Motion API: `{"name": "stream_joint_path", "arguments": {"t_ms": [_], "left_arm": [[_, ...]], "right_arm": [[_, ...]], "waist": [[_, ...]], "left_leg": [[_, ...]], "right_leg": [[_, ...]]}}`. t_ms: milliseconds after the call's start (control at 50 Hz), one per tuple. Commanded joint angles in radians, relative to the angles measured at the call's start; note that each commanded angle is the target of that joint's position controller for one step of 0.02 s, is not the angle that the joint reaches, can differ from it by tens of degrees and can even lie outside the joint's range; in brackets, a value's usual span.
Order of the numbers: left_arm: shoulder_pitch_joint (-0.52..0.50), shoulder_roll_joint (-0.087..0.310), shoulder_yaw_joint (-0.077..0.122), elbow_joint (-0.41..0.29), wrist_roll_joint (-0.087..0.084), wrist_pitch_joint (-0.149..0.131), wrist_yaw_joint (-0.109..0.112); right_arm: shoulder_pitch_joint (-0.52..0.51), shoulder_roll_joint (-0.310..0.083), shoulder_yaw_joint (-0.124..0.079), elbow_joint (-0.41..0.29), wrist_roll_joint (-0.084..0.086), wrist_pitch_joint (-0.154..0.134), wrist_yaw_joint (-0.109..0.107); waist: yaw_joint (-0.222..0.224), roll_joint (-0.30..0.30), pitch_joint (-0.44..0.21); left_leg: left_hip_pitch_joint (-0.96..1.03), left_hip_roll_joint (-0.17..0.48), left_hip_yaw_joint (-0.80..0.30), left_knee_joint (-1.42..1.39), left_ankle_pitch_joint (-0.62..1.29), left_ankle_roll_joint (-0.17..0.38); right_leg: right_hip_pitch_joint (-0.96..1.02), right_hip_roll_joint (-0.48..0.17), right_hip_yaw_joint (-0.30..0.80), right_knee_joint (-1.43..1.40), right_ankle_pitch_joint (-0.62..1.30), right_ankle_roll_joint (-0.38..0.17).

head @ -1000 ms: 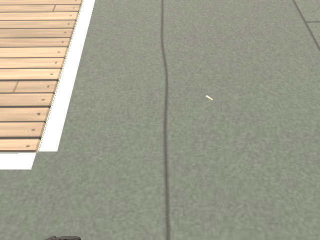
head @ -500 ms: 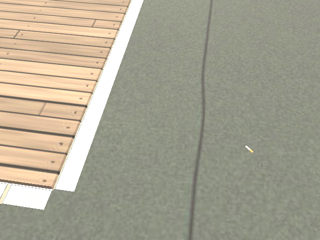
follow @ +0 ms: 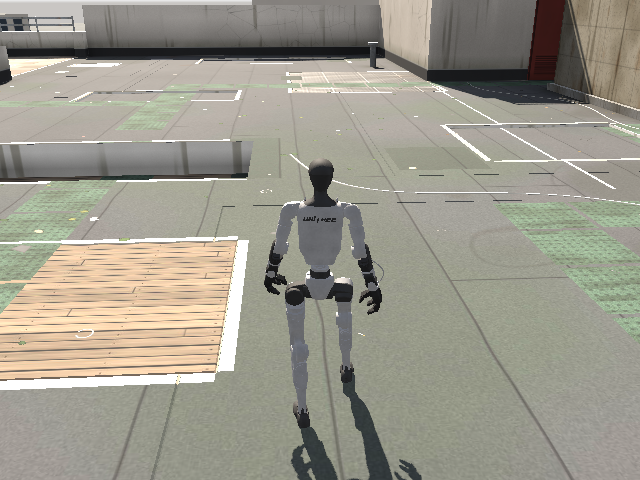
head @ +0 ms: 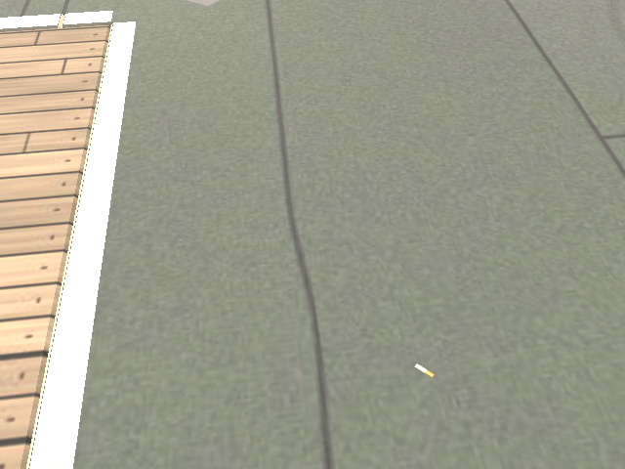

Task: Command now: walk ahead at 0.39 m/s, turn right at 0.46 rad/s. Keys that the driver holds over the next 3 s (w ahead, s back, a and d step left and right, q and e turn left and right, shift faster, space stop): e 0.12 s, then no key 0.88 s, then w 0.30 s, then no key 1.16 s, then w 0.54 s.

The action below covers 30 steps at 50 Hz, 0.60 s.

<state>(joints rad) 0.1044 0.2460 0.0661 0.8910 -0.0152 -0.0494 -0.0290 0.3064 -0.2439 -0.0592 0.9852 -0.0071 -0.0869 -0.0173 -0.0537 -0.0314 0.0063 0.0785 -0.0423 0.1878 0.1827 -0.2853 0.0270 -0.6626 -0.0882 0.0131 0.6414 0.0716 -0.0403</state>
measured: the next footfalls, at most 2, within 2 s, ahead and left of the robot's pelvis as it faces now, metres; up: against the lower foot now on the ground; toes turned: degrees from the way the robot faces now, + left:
right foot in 0.10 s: +0.24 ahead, -0.12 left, +0.00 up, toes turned -6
left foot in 0.54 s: +0.28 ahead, +0.12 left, +0.00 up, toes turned -9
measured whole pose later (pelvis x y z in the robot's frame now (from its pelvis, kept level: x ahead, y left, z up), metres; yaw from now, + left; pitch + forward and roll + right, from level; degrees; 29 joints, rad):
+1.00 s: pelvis +0.23 +0.00 +0.00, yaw -9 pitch -1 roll +0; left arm 0.15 0.24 0.05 0.97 0.00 0.01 0.02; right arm 0.13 -0.23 -0.04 1.01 0.00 -0.01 -0.03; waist 0.00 0.00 0.04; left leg -0.21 0.02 -0.01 0.51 -0.28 -0.01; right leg -0.20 0.03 0.04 0.51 -0.29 -0.02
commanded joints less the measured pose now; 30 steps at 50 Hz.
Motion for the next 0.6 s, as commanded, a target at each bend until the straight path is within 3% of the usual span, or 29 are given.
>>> {"name": "stream_joint_path", "arguments": {"t_ms": [20,60,80,100,120,140,160,180,200,220,240,280,360,480,520,540,560,580,600], "left_arm": [[-0.122,0.055,0.006,-0.121,0.007,-0.016,-0.025],[0.003,0.107,0.031,-0.111,0.008,-0.017,-0.038],[0.141,0.155,0.056,-0.08,0.005,-0.019,-0.036],[0.247,0.229,0.083,-0.064,0.009,-0.016,-0.016],[0.232,0.321,0.091,-0.073,0.015,-0.005,0.009],[0.256,0.293,0.076,-0.11,0.023,-0.006,0.005],[0.218,0.231,0.062,-0.13,0.026,-0.003,0.008],[0.141,0.18,0.049,-0.136,0.008,-0.003,0.012],[0.084,0.142,0.035,-0.146,0.002,-0.001,0.016],[0.051,0.127,0.029,-0.149,0.012,0.001,0.02],[0.039,0.13,0.027,-0.149,0.027,0.002,0.018],[0.03,0.149,0.031,-0.142,0.037,-0.004,0.018],[0.012,0.152,0.027,-0.133,0.032,0.009,0.035],[0.019,0.121,0.004,-0.104,0.035,0.03,0.04],[0.037,0.091,-0.011,-0.088,0.024,0.033,0.038],[0.075,0.07,-0.02,-0.082,0.035,0.027,0.038],[0.146,0.077,-0.012,-0.073,0.042,0.02,0.033],[0.134,0.057,-0.017,-0.072,0.04,0.022,0.036],[0.077,0.085,-0.012,-0.073,0.038,0.028,0.037]], "right_arm": [[-0.005,-0.179,-0.038,-0.039,0.01,0.023,-0.018],[-0.035,-0.206,-0.046,-0.061,0.018,0.044,-0.034],[-0.057,-0.209,-0.045,-0.074,0.021,0.053,-0.038],[-0.043,-0.204,-0.041,-0.091,0.013,0.047,-0.037],[0.06,-0.06,-0.002,-0.121,-0.051,0.026,-0.017],[0.092,-0.097,0.006,-0.125,-0.009,-0.004,0.004],[-0.018,-0.153,-0.011,-0.136,0.035,-0.015,0.011],[-0.077,-0.15,-0.011,-0.151,0.042,-0.013,0.006],[-0.094,-0.153,-0.016,-0.136,0.025,0.001,-0.007],[-0.09,-0.165,-0.025,-0.14,0.014,0.02,-0.016],[-0.073,-0.161,-0.029,-0.139,0.012,0.039,-0.021],[-0.04,-0.126,-0.025,-0.134,0.009,0.057,-0.03],[-0.076,-0.109,-0.02,-0.134,0.004,0.07,-0.036],[-0.159,-0.116,-0.02,-0.14,0.01,0.074,-0.026],[-0.131,-0.11,-0.016,-0.125,-0.007,0.063,-0.017],[-0.118,-0.153,-0.021,-0.125,-0.019,0.057,-0.016],[-0.143,-0.223,-0.033,-0.13,-0.016,0.059,-0.019],[-0.169,-0.169,-0.025,-0.114,-0.012,0.062,-0.013],[-0.189,-0.122,-0.016,-0.117,-0.008,0.061,-0.005]], "waist": [[0.008,0.088,0.082],[0.077,0.135,-0.013],[0.147,0.121,-0.083],[0.194,0.029,-0.161],[0.07,-0.251,-0.273],[0.105,-0.173,-0.505],[0.144,-0.054,-0.431],[0.122,0.004,-0.287],[0.092,0.062,-0.194],[0.06,0.048,-0.156],[0.038,0.021,-0.139],[0.015,-0.016,-0.133],[0.022,-0.045,-0.162],[0.051,-0.073,-0.097],[0.019,-0.042,-0.083],[0.038,0.012,-0.097],[0.11,0.148,-0.092],[0.113,0.219,-0.101],[0.088,0.181,-0.073]], "left_leg": [[-0.003,0.308,-0.016,0.079,0.744,0.1],[0.009,0.298,-0.001,0.279,1.033,0.067],[-0.033,0.263,0.01,0.46,1.014,0.036],[-0.21,0.204,0.016,0.731,0.745,-0.025],[-0.577,0.034,-0.023,1.089,-0.33,-0.092],[-0.699,-0.03,-0.245,1.291,-0.458,-0.095],[-0.744,0.035,-0.294,1.289,-0.365,-0.071],[-0.781,0.082,-0.266,1.209,-0.269,-0.061],[-0.744,0.122,-0.254,1.137,-0.216,-0.066],[-0.665,0.14,-0.258,1.085,-0.186,-0.068],[-0.593,0.144,-0.255,1.048,-0.173,-0.069],[-0.539,0.134,-0.238,0.95,-0.143,-0.078],[-0.503,0.133,-0.237,0.73,0.005,-0.095],[-0.398,0.11,-0.221,0.449,0.045,-0.084],[-0.275,0.106,-0.217,0.231,0.207,-0.055],[-0.203,0.185,-0.298,0.217,0.363,-0.029],[-0.184,0.254,-0.348,0.252,0.474,0.025],[-0.282,0.248,-0.356,0.23,0.284,0.059],[-0.335,0.203,-0.331,0.214,0.154,0.034]], "right_leg": [[-0.001,0.039,-0.07,-0.05,-0.086,-0.023],[0.168,0.112,-0.122,-0.046,-0.167,-0.052],[0.341,0.149,-0.122,-0.117,-0.101,-0.08],[0.588,0.078,0.011,-0.168,0.159,-0.13],[0.929,-0.177,0.359,-0.036,0.705,-0.275],[1.065,-0.319,0.664,-0.146,0.579,-0.436],[0.977,-0.263,0.531,-0.186,0.506,-0.38],[0.835,-0.215,0.407,-0.209,0.418,-0.323],[0.67,-0.18,0.332,-0.246,0.37,-0.285],[0.535,-0.16,0.294,-0.28,0.343,-0.275],[0.443,-0.144,0.266,-0.307,0.328,-0.269],[0.369,-0.118,0.202,-0.327,0.38,-0.268],[0.381,-0.084,0.143,-0.337,0.258,-0.226],[0.384,-0.073,0.181,-0.336,-0.118,-0.18],[0.366,-0.034,0.173,-0.281,-0.178,-0.115],[0.343,0.007,0.155,-0.231,-0.225,-0.065],[0.305,0.091,0.086,-0.18,-0.339,-0.029],[0.383,0.111,0.045,-0.185,-0.352,-0.004],[0.426,0.102,0.049,-0.192,-0.305,0.001]]}}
